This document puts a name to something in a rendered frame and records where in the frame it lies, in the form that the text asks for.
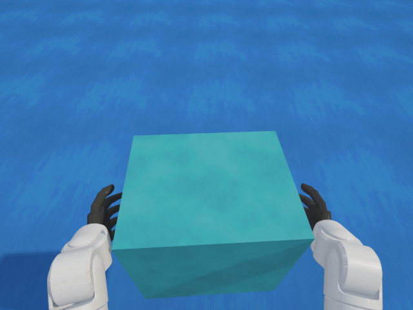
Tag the robot left hand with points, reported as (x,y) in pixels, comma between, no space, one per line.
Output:
(99,209)

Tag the robot right forearm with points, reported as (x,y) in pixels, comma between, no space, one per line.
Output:
(353,272)

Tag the robot left forearm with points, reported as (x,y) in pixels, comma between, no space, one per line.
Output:
(77,279)

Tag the carton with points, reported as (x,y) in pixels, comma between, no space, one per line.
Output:
(209,214)

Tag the robot right hand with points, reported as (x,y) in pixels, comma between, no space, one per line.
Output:
(317,209)

